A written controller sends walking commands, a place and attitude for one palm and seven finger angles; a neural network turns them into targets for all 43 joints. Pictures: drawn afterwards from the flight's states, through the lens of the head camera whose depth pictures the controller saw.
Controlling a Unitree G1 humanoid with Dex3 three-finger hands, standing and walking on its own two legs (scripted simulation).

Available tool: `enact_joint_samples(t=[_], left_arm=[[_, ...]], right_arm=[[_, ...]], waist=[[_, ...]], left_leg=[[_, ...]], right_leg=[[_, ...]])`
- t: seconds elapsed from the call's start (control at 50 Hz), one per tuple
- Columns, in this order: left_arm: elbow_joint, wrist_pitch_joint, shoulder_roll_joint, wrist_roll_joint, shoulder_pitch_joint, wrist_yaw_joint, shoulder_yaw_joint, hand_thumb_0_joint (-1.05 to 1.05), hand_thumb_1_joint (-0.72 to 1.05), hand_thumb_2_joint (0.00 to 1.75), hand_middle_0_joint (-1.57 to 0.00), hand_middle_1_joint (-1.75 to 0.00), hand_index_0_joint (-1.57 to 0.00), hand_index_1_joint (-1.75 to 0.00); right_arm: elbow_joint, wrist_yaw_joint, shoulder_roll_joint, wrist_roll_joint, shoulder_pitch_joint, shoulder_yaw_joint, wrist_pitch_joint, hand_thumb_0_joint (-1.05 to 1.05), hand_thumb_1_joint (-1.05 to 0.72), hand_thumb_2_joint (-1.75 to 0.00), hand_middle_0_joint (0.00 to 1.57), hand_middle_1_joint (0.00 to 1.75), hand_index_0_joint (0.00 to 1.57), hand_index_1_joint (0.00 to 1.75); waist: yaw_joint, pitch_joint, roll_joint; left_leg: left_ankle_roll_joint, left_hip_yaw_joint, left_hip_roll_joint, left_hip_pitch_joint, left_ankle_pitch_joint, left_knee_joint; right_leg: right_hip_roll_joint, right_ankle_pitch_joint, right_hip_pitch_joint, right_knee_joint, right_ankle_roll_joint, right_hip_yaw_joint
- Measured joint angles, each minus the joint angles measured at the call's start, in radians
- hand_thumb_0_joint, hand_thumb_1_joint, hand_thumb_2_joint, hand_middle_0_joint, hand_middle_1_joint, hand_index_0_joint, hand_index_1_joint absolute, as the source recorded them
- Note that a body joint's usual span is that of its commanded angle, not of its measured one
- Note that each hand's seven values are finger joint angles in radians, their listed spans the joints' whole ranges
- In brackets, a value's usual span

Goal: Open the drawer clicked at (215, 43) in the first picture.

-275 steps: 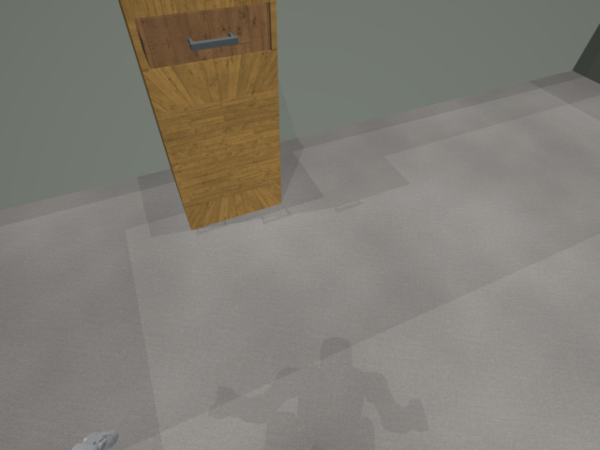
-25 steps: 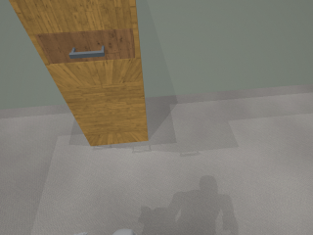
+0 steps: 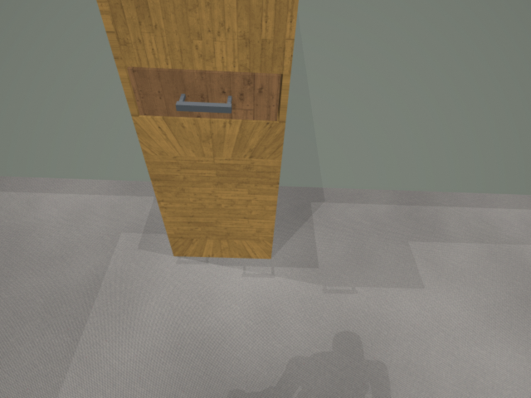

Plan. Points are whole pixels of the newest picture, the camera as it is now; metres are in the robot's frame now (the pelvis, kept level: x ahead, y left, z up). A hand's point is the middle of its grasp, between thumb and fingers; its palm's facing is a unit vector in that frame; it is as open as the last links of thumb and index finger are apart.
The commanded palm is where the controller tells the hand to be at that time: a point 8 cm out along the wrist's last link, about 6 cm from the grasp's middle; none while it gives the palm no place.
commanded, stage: take the last steps up to it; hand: left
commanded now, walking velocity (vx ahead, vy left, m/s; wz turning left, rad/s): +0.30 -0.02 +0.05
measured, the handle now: (205, 102) +0.80 +0.20 +0.02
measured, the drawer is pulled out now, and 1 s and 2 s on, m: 0.00 0.00 0.00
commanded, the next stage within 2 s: come to a stop and stand still in 0.68 s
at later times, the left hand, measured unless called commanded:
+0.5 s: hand out of the picture +0.05 +0.13 -0.18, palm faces +0.14 -0.98 -0.16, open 7.3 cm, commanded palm none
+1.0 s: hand (168, 311) +0.32 +0.21 -0.18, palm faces +0.08 -0.97 -0.21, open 7.4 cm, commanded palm none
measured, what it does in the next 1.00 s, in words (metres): walks ahead: right foot, then left foot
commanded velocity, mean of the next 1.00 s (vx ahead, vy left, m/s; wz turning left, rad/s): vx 0.13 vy -0.02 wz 0.02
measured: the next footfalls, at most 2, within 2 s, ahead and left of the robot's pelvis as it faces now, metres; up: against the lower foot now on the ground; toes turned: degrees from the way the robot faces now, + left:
right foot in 0.16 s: +0.11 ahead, -0.14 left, +0.00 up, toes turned -6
left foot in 0.60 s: +0.28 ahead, +0.12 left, +0.00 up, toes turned +12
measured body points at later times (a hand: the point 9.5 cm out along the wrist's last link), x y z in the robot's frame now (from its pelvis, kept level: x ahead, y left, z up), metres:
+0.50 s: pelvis +0.12 -0.02 +0.00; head +0.13 -0.02 +0.45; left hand +0.05 +0.19 -0.16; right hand +0.18 -0.26 -0.16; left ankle +0.21 +0.12 -0.70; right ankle +0.07 -0.14 -0.75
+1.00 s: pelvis +0.26 +0.02 -0.01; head +0.27 +0.03 +0.44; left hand +0.31 +0.26 -0.16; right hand +0.28 -0.19 -0.16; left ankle +0.24 +0.11 -0.75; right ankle +0.31 -0.10 -0.73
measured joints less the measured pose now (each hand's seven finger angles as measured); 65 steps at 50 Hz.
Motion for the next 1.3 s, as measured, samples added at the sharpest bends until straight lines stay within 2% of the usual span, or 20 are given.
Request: enact_joint_samples(t=[0.14,0.18,0.22,0.26,0.3,0.38,0.44,0.58,0.62,0.66,0.7,0.76,0.86,1.0,1.04,1.08,1.12,1.16,1.22,1.3], left_arm=[[-0.02,-0.034,-0.041,-0.002,-0.047,-0.006,-0.002,0.0,0.9,0.9,-0.2,-0.3,-0.2,-0.3],[-0.025,-0.061,-0.051,0.0,-0.055,-0.001,-0.002,0.0,0.9,0.9,-0.2,-0.3,-0.2,-0.3],[-0.027,-0.079,-0.063,-0.006,-0.04,0.005,-0.004,0.0,0.9,0.9,-0.2,-0.3,-0.2,-0.3],[-0.025,-0.088,-0.06,-0.013,-0.01,0.025,0.011,-0.01,0.93,0.9,-0.21,-0.3,-0.2,-0.3],[-0.009,-0.091,-0.053,-0.011,0.024,0.032,0.012,-0.01,0.94,0.9,-0.21,-0.3,-0.2,-0.3],[0.038,-0.092,-0.054,-0.007,0.093,0.033,0.003,-0.01,0.93,0.9,-0.21,-0.3,-0.2,-0.3],[0.07,-0.094,-0.066,-0.004,0.139,0.029,-0.006,-0.01,0.92,0.9,-0.2,-0.3,-0.2,-0.3],[0.121,-0.082,-0.082,-0.001,0.216,0.024,-0.008,0.0,0.91,0.9,-0.2,-0.3,-0.2,-0.3],[0.13,-0.071,-0.082,-0.005,0.229,0.023,-0.005,0.0,0.91,0.9,-0.21,-0.3,-0.2,-0.3],[0.134,-0.052,-0.078,-0.009,0.209,0.022,-0.004,0.0,0.91,0.9,-0.21,-0.3,-0.2,-0.3],[0.132,-0.043,-0.072,-0.009,0.181,0.022,0.0,0.0,0.91,0.9,-0.21,-0.3,-0.2,-0.3],[0.108,-0.042,-0.057,-0.005,0.13,0.018,0.009,0.0,0.91,0.9,-0.2,-0.3,-0.2,-0.3],[0.047,-0.037,-0.034,-0.003,0.04,0.026,0.016,0.0,0.91,0.9,-0.2,-0.3,-0.19,-0.3],[-0.001,-0.015,-0.025,-0.009,-0.062,0.042,0.003,0.0,0.91,0.9,-0.2,-0.3,-0.19,-0.3],[-0.012,-0.016,-0.025,-0.008,-0.07,0.042,-0.001,0.0,0.91,0.9,-0.2,-0.3,-0.19,-0.3],[-0.014,-0.022,-0.034,-0.005,-0.078,0.045,-0.003,0.0,0.91,0.9,-0.2,-0.3,-0.19,-0.3],[-0.019,-0.028,-0.045,-0.006,-0.085,0.044,-0.008,0.0,0.91,0.9,-0.2,-0.3,-0.19,-0.3],[-0.027,-0.028,-0.055,-0.006,-0.093,0.047,-0.009,0.0,0.91,0.9,-0.2,-0.3,-0.2,-0.3],[-0.04,-0.02,-0.068,-0.005,-0.103,0.053,-0.005,0.0,0.91,0.9,-0.21,-0.3,-0.2,-0.3],[-0.052,-0.012,-0.064,0.001,-0.104,0.052,0.003,0.0,0.91,0.9,-0.21,-0.3,-0.2,-0.3]], right_arm=[[0.075,0.0,-0.004,-0.003,0.099,-0.006,0.011,0.01,-0.91,-0.9,0.2,0.3,0.2,0.3],[0.093,0.002,-0.004,0.003,0.12,-0.007,0.017,0.01,-0.91,-0.9,0.2,0.3,0.2,0.3],[0.109,0.012,-0.005,0.003,0.121,-0.01,0.036,0.01,-0.91,-0.9,0.2,0.3,0.2,0.3],[0.111,0.021,-0.004,-0.001,0.11,-0.017,0.045,0.01,-0.91,-0.9,0.2,0.3,0.2,0.3],[0.097,0.025,-0.009,-0.005,0.09,-0.025,0.045,0.01,-0.91,-0.9,0.2,0.3,0.2,0.3],[0.054,0.031,-0.017,-0.006,0.032,-0.036,0.039,0.01,-0.91,-0.9,0.2,0.3,0.2,0.3],[0.029,0.038,-0.019,-0.004,-0.021,-0.037,0.035,0.01,-0.91,-0.9,0.2,0.3,0.2,0.3],[-0.016,0.047,-0.01,0.001,-0.139,-0.023,0.012,0.01,-0.91,-0.9,0.19,0.3,0.2,0.3],[-0.03,0.04,-0.005,-0.005,-0.162,-0.018,-0.013,0.01,-0.91,-0.9,0.2,0.3,0.2,0.3],[-0.041,0.028,0.007,-0.005,-0.179,-0.01,-0.03,0.0,-0.91,-0.9,0.2,0.3,0.2,0.3],[-0.042,0.016,0.019,-0.003,-0.175,-0.003,-0.033,0.0,-0.91,-0.9,0.2,0.3,0.2,0.3],[-0.039,-0.008,0.029,0.011,-0.151,-0.016,-0.045,-0.01,-0.94,-0.9,0.2,0.3,0.21,0.3],[-0.011,-0.015,0.012,0.007,-0.096,-0.007,-0.037,-0.02,-0.96,-0.9,0.2,0.3,0.2,0.3],[0.05,-0.016,0.037,0.003,-0.045,0.005,0.014,0.0,-0.93,-0.9,0.2,0.3,0.2,0.3],[0.056,-0.015,0.045,0.005,-0.037,0.0,0.025,0.0,-0.92,-0.9,0.2,0.3,0.2,0.3],[0.058,-0.011,0.041,0.009,-0.039,-0.008,0.035,0.0,-0.92,-0.9,0.2,0.3,0.2,0.3],[0.049,-0.009,0.033,0.014,-0.045,-0.016,0.051,0.0,-0.92,-0.9,0.2,0.3,0.2,0.3],[0.042,-0.01,0.026,0.017,-0.054,-0.023,0.07,0.0,-0.91,-0.9,0.2,0.3,0.2,0.3],[0.031,-0.008,0.009,0.018,-0.07,-0.033,0.086,0.01,-0.91,-0.9,0.2,0.3,0.2,0.3],[0.01,-0.002,-0.011,0.014,-0.085,-0.036,0.089,0.01,-0.91,-0.9,0.2,0.3,0.2,0.3]], waist=[[-0.031,0.008,0.027],[-0.028,0.017,0.045],[-0.02,0.016,0.057],[-0.009,0.005,0.052],[-0.007,-0.005,0.051],[-0.006,-0.01,0.049],[0.008,-0.004,0.046],[0.058,0.026,0.019],[0.06,0.035,0.003],[0.062,0.055,-0.012],[0.058,0.056,-0.013],[0.047,0.045,-0.019],[0.027,0.018,-0.022],[0.002,0.034,-0.014],[-0.003,0.041,-0.01],[-0.009,0.054,0.017],[-0.024,0.066,0.043],[-0.023,0.076,0.049],[-0.012,0.085,0.056],[0.003,0.078,0.049]], left_leg=[[-0.036,-0.007,0.01,0.009,-0.084,0.085],[-0.04,-0.019,0.028,-0.045,-0.17,0.238],[-0.033,-0.027,0.041,-0.141,-0.223,0.468],[-0.036,-0.015,0.059,-0.239,-0.174,0.635],[-0.05,-0.003,0.086,-0.318,-0.101,0.704],[-0.076,0.012,0.133,-0.417,-0.004,0.668],[-0.086,0.02,0.152,-0.442,0.032,0.57],[-0.067,0.063,0.129,-0.345,0.036,0.291],[-0.041,0.083,0.108,-0.298,0.046,0.241],[-0.012,0.103,0.098,-0.29,0.006,0.287],[-0.003,0.119,0.091,-0.25,-0.008,0.261],[0.001,0.14,0.069,-0.175,0.016,0.16],[0.005,0.145,0.042,-0.094,0.041,0.047],[-0.019,0.131,0.038,-0.059,-0.012,0.081],[-0.031,0.137,0.041,-0.066,-0.043,0.122],[-0.047,0.136,0.061,-0.089,-0.076,0.18],[-0.067,0.098,0.066,-0.136,-0.155,0.281],[-0.079,0.045,0.048,-0.202,-0.26,0.456],[-0.094,-0.009,0.034,-0.274,-0.272,0.652],[-0.106,-0.023,0.047,-0.271,-0.252,0.619]], right_leg=[[0.026,0.065,0.101,-0.279,-0.026,-0.027],[0.042,0.121,0.119,-0.295,-0.064,-0.043],[0.052,0.1,0.137,-0.283,-0.092,-0.065],[0.058,0.095,0.176,-0.328,-0.1,-0.075],[0.063,0.113,0.22,-0.391,-0.097,-0.083],[0.067,0.127,0.292,-0.483,-0.093,-0.095],[0.066,0.119,0.331,-0.517,-0.082,-0.098],[0.038,0.015,0.382,-0.459,-0.028,-0.1],[0.01,-0.059,0.34,-0.319,-0.028,-0.086],[0.005,-0.134,0.232,-0.047,-0.052,-0.028],[0.013,-0.115,0.12,0.172,-0.066,-0.001],[0.0,-0.025,-0.001,0.265,-0.059,0.0],[-0.012,0.077,-0.086,0.16,-0.032,0.002],[0.008,0.086,0.024,-0.148,-0.023,0.001],[0.013,0.156,0.077,-0.251,-0.029,-0.006],[0.03,0.135,0.092,-0.276,-0.069,-0.012],[0.039,0.116,0.081,-0.261,-0.091,-0.025],[0.036,0.122,0.076,-0.267,-0.102,-0.03],[0.033,0.149,0.074,-0.295,-0.102,-0.034],[0.025,0.182,0.064,-0.327,-0.094,-0.036]])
